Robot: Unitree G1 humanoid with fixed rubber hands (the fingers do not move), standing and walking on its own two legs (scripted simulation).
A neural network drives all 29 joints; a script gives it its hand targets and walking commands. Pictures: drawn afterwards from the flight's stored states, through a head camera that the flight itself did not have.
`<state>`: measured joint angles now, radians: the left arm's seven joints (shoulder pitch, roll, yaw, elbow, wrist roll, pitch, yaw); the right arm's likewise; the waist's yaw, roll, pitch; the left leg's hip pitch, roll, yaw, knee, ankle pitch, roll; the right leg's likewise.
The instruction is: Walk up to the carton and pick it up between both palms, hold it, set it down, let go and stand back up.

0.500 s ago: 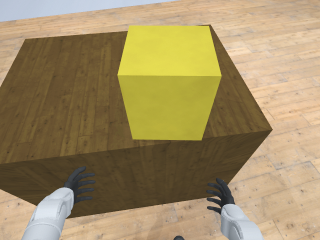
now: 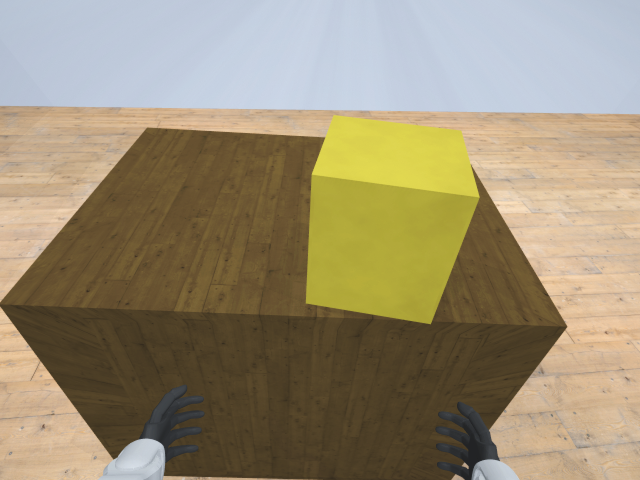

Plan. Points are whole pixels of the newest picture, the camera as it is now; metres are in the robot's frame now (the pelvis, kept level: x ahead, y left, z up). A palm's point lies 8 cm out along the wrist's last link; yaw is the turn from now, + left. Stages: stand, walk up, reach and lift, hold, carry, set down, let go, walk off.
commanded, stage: reach and lift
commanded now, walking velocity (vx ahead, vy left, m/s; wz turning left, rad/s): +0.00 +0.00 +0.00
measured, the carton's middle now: (381, 218) +0.50 -0.04 +0.10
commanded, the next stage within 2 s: none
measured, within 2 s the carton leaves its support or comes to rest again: neither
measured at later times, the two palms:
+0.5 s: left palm (188, 379) +0.23 +0.21 +0.01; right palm (512, 417) +0.22 -0.21 +0.02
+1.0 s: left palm (198, 319) +0.29 +0.21 +0.05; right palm (512, 361) +0.28 -0.21 +0.06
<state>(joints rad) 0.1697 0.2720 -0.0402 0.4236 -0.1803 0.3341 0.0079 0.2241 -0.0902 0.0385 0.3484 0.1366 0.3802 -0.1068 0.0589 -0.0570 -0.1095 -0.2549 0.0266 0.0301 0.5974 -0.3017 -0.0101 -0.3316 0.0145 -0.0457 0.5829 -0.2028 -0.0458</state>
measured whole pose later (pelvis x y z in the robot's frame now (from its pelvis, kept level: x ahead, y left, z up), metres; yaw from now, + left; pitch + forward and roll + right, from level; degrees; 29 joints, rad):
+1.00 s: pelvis +0.06 +0.02 +0.02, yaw -1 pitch -1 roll -1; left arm 0.17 0.22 -0.09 0.03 -0.23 0.05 0.06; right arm 0.25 -0.23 -0.07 -0.02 0.23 0.03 -0.06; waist 0.02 0.02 0.06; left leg -0.08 0.03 0.07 0.34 -0.25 0.00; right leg -0.14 0.02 -0.01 0.30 -0.14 -0.01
